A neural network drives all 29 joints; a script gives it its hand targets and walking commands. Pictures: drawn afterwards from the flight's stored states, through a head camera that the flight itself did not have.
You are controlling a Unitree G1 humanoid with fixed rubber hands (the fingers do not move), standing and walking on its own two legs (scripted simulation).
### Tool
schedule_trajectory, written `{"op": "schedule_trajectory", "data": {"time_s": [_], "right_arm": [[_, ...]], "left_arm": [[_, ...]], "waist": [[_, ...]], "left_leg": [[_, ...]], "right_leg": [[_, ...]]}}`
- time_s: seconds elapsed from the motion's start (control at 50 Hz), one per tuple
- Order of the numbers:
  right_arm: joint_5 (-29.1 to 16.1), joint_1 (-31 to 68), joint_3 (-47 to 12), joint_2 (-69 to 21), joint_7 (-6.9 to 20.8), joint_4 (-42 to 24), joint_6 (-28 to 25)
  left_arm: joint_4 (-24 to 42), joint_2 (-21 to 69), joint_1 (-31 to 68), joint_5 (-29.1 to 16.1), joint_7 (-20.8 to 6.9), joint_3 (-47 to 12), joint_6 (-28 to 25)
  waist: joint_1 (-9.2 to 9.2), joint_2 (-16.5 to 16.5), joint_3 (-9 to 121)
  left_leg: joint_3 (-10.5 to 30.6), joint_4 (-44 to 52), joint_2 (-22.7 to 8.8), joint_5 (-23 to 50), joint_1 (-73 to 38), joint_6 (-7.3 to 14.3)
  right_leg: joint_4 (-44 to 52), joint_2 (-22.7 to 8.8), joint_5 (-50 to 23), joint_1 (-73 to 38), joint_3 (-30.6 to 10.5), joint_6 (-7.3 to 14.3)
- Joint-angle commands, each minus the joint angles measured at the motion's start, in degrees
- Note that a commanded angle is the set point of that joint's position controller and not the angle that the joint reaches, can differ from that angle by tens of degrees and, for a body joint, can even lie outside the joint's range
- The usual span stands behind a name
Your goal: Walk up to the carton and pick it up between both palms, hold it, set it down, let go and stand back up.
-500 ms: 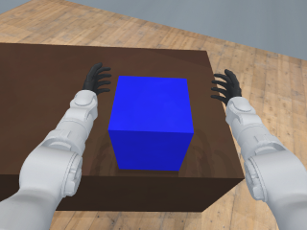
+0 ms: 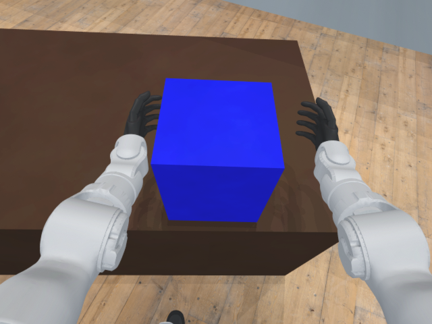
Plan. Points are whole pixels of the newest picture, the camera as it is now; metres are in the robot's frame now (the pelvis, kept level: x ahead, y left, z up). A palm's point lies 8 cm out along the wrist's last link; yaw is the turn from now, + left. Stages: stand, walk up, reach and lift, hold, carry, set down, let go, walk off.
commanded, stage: reach and lift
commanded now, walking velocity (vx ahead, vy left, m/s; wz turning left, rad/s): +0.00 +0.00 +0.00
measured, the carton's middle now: (215, 157) +0.47 +0.04 -0.02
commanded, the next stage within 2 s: none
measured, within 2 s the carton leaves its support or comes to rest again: neither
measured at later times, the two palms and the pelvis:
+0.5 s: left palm (146, 134) +0.46 +0.17 +0.06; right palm (302, 142) +0.47 -0.13 +0.05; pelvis +0.01 +0.00 +0.00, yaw +1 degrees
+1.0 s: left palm (148, 144) +0.43 +0.17 +0.05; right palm (306, 152) +0.45 -0.14 +0.05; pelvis +0.03 +0.00 +0.02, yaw +1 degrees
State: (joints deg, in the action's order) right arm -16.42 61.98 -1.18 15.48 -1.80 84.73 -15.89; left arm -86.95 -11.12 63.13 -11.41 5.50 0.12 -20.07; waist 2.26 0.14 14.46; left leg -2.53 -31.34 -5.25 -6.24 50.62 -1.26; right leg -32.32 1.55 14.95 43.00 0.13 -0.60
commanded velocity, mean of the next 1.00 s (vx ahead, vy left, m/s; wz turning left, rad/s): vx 0.00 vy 0.00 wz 0.00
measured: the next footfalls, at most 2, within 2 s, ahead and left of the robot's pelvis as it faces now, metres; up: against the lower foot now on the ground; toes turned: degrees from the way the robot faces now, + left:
none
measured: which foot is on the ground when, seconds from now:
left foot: down 0.00-1.00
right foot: down 0.00-1.00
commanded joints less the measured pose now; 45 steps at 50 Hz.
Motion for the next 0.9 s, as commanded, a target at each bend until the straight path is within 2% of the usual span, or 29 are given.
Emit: {"op": "schedule_trajectory", "data": {"time_s": [0.0, 0.02, 0.06, 0.12, 0.14, 0.16, 0.18, 0.2, 0.26, 0.3, 0.32, 0.38, 0.4, 0.42, 0.46, 0.48, 0.5, 0.52, 0.54, 0.58, 0.6, 0.62, 0.64, 0.76, 0.78, 0.8, 0.84, 0.86, 0.88], "right_arm": [[1.13, 22.62, -0.43, 7.0, 0.09, -8.45, -2.75], [1.63, 22.86, 0.66, 5.75, -0.1, -8.36, -2.41], [2.97, 23.1, 1.69, 7.08, -0.28, -7.52, -2.8], [3.9, 23.76, 4.12, 5.85, -0.93, -8.64, -4.39], [3.89, 24.35, 2.34, 6.1, -0.99, -10.62, -4.63], [4.5, 24.06, 4.11, 6.22, -0.97, -10.18, -4.9], [3.84, 22.49, 3.06, 5.88, -1.06, -8.28, -5.13], [4.54, 25.06, 3.77, 5.73, -1.07, -10.7, -5.21], [7.16, 20.33, 5.89, 3.98, -1.35, -5.23, -5.49], [7.59, 21.44, 7.0, 3.1, -1.73, -8.6, -5.92], [9.04, 22.04, 8.15, 1.22, -1.66, -7.39, -5.09], [12.19, 19.82, 10.61, -0.62, -1.38, -6.31, -5.13], [13.99, 20.98, 13.41, -3.53, -0.99, -7.36, -4.94], [14.67, 20.59, 13.07, -3.41, -0.57, -8.11, -5.1], [19.53, 21.31, 16.6, -7.99, -0.36, -12.3, -6.93], [20.52, 19.59, 18.11, -8.01, -0.43, -12.36, -7.24], [22.92, 20.01, 19.75, -10.63, 0.5, -11.58, -6.11], [25.14, 17.5, 21.69, -12.88, 0.89, -11.98, -6.82], [28.09, 18.79, 24.07, -16.72, 1.48, -12.68, -6.97], [36.47, 21.96, 24.47, -35.84, 5.75, -16.29, -7.53], [39.35, 19.63, 27.32, -35.98, 6.55, -14.37, -6.95], [42.43, 18.35, 27.39, -37.44, 7.22, -16.5, -8.03], [45.43, 15.7, 29.61, -36.14, 7.55, -14.78, -7.6], [51.73, 10.28, 31.1, -39.19, 8.85, -19.56, -6.57], [51.5, 9.4, 31.9, -39.47, 8.91, -20.41, -6.04], [52.45, 8.79, 31.31, -40.19, 8.98, -20.59, -5.52], [52.34, 10.87, 30.67, -41.25, 8.91, -21.59, -6.54], [52.85, 9.84, 31.57, -39.37, 8.69, -22.57, -6.62], [51.62, 9.78, 30.81, -40.96, 8.53, -22.66, -6.22]], "left_arm": [[3.52, -4.8, 20.72, 0.0, 0.03, 0.28, -2.64], [4.66, -4.49, 22.21, 1.13, -0.07, -0.02, -2.92], [5.07, -5.46, 21.89, 1.92, 0.0, 1.15, -3.54], [11.36, -3.42, 23.8, 1.05, 0.48, 0.75, -4.53], [7.22, -4.67, 23.09, 0.83, 0.32, 2.72, -4.38], [7.1, -3.12, 22.46, 2.28, 0.37, 2.34, -4.54], [6.89, -3.2, 20.93, 3.22, 0.15, 2.86, -3.81], [6.93, -3.44, 22.2, 4.21, 0.28, 3.72, -3.76], [9.47, -1.68, 20.54, 6.06, 0.35, 5.09, -4.0], [8.08, -0.53, 20.6, 5.73, -0.02, 5.74, -4.28], [7.58, 1.79, 21.14, 5.18, -0.46, 4.15, -4.08], [8.77, 1.32, 21.85, 9.88, -0.5, 8.12, -4.49], [11.0, 4.11, 22.48, 10.51, -0.6, 8.86, -5.0], [8.14, 3.77, 21.01, 11.96, -0.65, 9.8, -4.52], [9.96, 6.37, 20.84, 14.2, -1.95, 12.62, -5.4], [8.43, 6.94, 18.72, 16.65, -1.63, 13.34, -4.99], [9.55, 9.04, 20.2, 18.56, -2.07, 15.05, -4.24], [12.15, 11.81, 18.33, 20.97, -2.04, 15.52, -4.34], [13.27, 15.89, 19.27, 22.82, -2.71, 16.86, -3.86], [16.42, 33.77, 21.89, 27.71, -6.11, 15.09, -3.87], [16.18, 32.76, 19.32, 30.54, -6.44, 16.74, -3.45], [15.74, 33.91, 15.47, 32.24, -6.61, 18.83, -3.8], [15.48, 33.08, 14.1, 34.54, -6.47, 22.12, -3.08], [20.58, 37.08, 8.51, 38.79, -6.4, 24.0, -0.48], [22.8, 37.66, 8.93, 38.97, -6.03, 24.25, 0.11], [24.55, 36.2, 8.14, 39.0, -5.59, 23.83, 0.77], [24.69, 37.7, 6.69, 40.34, -5.37, 24.34, 1.58], [26.09, 37.88, 6.46, 39.47, -5.3, 23.68, 2.45], [26.8, 37.71, 7.31, 39.97, -5.44, 24.05, 2.48]], "waist": [[0.75, -0.67, 38.24], [-0.74, 0.34, 38.5], [-0.33, 0.23, 40.53], [-2.16, 0.38, 44.42], [0.35, -1.94, 45.15], [-1.32, -0.26, 43.05], [-0.61, 1.3, 40.2], [-0.28, 0.9, 42.94], [-2.06, 1.84, 39.33], [-2.03, -0.76, 39.36], [-3.12, -1.69, 37.61], [-1.78, 1.82, 35.05], [-2.49, -0.31, 34.95], [-1.06, 0.12, 33.96], [-1.63, -1.38, 35.97], [-1.19, 1.24, 34.86], [-1.04, 1.43, 30.46], [-2.22, 2.24, 33.38], [-1.4, 1.54, 32.73], [-1.53, 2.54, 34.92], [-2.42, 3.72, 30.5], [-0.01, 0.73, 31.34], [-0.69, 0.08, 25.89], [-0.72, -0.23, 24.05], [-1.84, -1.49, 24.55], [-1.2, -1.8, 25.71], [-0.6, 0.83, 23.77], [-1.62, -0.62, 22.73], [-0.61, -0.27, 22.28]], "left_leg": [[-0.8, -5.32, 2.12, 16.83, -35.01, -2.43], [-0.83, -5.11, 2.51, 15.35, -34.37, -2.21], [-0.85, -5.82, 2.21, 18.25, -35.78, -2.88], [-0.02, -7.1, 2.27, 21.43, -38.03, -3.01], [-0.74, -7.93, 2.81, 22.78, -35.5, -2.51], [-0.33, -7.81, 2.95, 23.26, -36.83, -2.87], [-0.51, -8.0, 2.73, 24.4, -38.15, -3.65], [-0.29, -8.22, 2.79, 25.5, -38.4, -3.28], [-0.22, -7.74, 2.47, 27.08, -40.34, -3.45], [-0.67, -6.68, 2.79, 24.5, -37.85, -2.86], [-0.95, -6.87, 3.27, 22.42, -35.87, -2.57], [-1.28, -5.66, 3.25, 20.75, -36.41, -2.66], [-1.57, -5.71, 3.52, 19.34, -36.61, -2.72], [-1.32, -4.89, 3.24, 20.13, -37.25, -2.19], [-2.08, -4.45, 3.96, 21.08, -35.38, -1.62], [-2.2, -3.83, 4.34, 21.04, -36.07, -1.93], [-2.74, -3.32, 3.98, 18.21, -36.58, -1.81], [-2.33, -2.71, 3.71, 22.14, -41.33, -1.87], [-2.63, -2.25, 3.65, 23.46, -41.24, -1.73], [-1.78, -1.09, 2.92, 23.84, -45.33, -1.65], [-2.57, -0.21, 2.93, 25.86, -49.66, -1.3], [-2.55, 0.8, 2.85, 28.13, -50.31, -1.02], [-3.08, 1.76, 3.01, 25.41, -49.08, -0.81], [-3.75, 4.89, 3.04, 24.7, -49.84, -0.45], [-3.62, 5.44, 2.7, 24.89, -53.43, -0.37], [-3.55, 4.73, 2.48, 26.72, -55.09, 0.09], [-2.98, 3.71, 2.31, 32.44, -56.91, -0.09], [-2.67, 3.76, 2.43, 31.72, -58.57, 0.06], [-4.13, 5.16, 2.42, 28.37, -55.71, 0.42]], "right_leg": [[3.45, 0.79, -14.2, 0.5, 3.78, -0.99], [2.91, 0.41, -13.84, 1.15, 3.8, -1.04], [2.01, 0.56, -15.06, 1.86, 4.04, -1.26], [1.97, 1.02, -18.4, 0.04, 4.79, -1.08], [0.99, 0.72, -21.27, -1.34, 4.13, -2.26], [0.34, 1.12, -22.47, 0.47, 4.42, -1.89], [1.11, 1.3, -20.83, 0.88, 4.51, -1.24], [1.42, 1.11, -20.38, 1.44, 4.37, -1.38], [2.33, 1.11, -22.4, 1.42, 4.49, -1.28], [2.57, 0.99, -23.22, -0.15, 4.09, -1.75], [3.0, 0.34, -22.65, -1.3, 4.0, -2.04], [3.16, 0.27, -18.91, -1.58, 4.03, -1.57], [3.42, 0.09, -17.3, -1.25, 4.28, -1.66], [3.38, -0.03, -17.67, -2.31, 4.19, -1.63], [3.89, -0.64, -23.55, -7.91, 3.28, -2.03], [3.76, -0.29, -23.49, -6.69, 3.4, -2.0], [4.32, -0.88, -18.63, -5.05, 3.67, -1.86], [5.76, -0.64, -21.61, -6.02, 3.62, -1.14], [6.2, -0.12, -21.23, -6.25, 4.49, -1.03], [7.69, -0.12, -17.81, -4.75, 5.15, -0.34], [9.66, -0.64, -18.35, -5.15, 5.71, 0.0], [10.22, -0.15, -20.16, -9.15, 6.26, 0.08], [11.15, -0.06, -19.15, -9.59, 6.46, -0.42], [12.52, 0.83, -17.84, -13.7, 7.15, 0.54], [14.42, 1.21, -16.37, -12.75, 7.21, 0.78], [14.54, 1.12, -17.87, -13.21, 7.03, 0.43], [13.64, 1.01, -17.33, -8.57, 7.29, 1.06], [14.85, 1.2, -14.28, -7.27, 7.86, 0.95], [15.62, 0.62, -15.94, -13.29, 7.07, 1.38]]}}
